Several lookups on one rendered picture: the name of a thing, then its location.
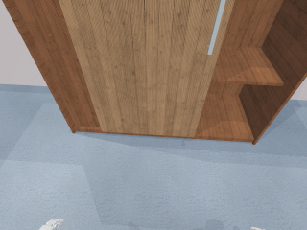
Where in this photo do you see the left robot hand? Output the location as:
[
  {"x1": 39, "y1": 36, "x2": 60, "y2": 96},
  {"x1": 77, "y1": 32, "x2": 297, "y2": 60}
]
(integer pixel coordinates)
[{"x1": 39, "y1": 218, "x2": 64, "y2": 230}]

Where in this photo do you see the wardrobe door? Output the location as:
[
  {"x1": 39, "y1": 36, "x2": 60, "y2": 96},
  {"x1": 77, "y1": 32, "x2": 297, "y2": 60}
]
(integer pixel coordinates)
[
  {"x1": 59, "y1": 0, "x2": 235, "y2": 137},
  {"x1": 14, "y1": 0, "x2": 100, "y2": 127}
]

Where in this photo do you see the handle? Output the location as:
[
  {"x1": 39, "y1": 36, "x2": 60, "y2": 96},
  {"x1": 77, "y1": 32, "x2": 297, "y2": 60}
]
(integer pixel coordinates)
[
  {"x1": 27, "y1": 0, "x2": 51, "y2": 43},
  {"x1": 207, "y1": 0, "x2": 226, "y2": 55}
]

